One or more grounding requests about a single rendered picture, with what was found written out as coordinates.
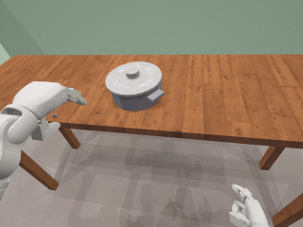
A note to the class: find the left robot hand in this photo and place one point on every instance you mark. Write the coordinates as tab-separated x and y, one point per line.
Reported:
42	98

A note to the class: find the right robot hand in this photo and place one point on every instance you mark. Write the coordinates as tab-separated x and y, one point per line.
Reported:
249	213

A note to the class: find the table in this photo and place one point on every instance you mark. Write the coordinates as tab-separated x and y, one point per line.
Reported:
252	99

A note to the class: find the knob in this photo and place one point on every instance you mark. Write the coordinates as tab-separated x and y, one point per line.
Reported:
132	72

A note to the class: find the pot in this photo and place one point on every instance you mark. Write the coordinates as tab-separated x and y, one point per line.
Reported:
139	103

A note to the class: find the lid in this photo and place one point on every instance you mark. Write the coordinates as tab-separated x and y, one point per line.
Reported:
149	78

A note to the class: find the robot left forearm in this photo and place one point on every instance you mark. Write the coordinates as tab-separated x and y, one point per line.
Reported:
17	123

